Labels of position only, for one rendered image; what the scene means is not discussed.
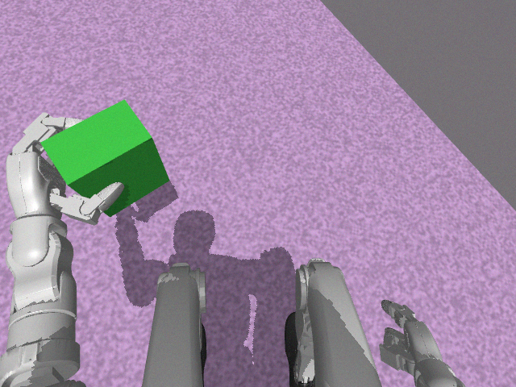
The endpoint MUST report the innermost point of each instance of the left robot hand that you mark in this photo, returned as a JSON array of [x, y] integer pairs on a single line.
[[35, 186]]

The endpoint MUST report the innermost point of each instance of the right robot hand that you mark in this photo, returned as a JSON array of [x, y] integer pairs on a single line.
[[404, 351]]

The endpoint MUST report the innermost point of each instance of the carton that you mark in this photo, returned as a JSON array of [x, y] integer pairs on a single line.
[[110, 146]]

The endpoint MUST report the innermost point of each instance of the left robot arm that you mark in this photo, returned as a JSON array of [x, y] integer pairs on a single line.
[[41, 348]]

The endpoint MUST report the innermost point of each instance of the right robot foot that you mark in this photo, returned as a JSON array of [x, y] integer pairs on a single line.
[[291, 350]]

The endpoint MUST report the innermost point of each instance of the right robot arm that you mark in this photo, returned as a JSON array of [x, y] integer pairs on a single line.
[[435, 373]]

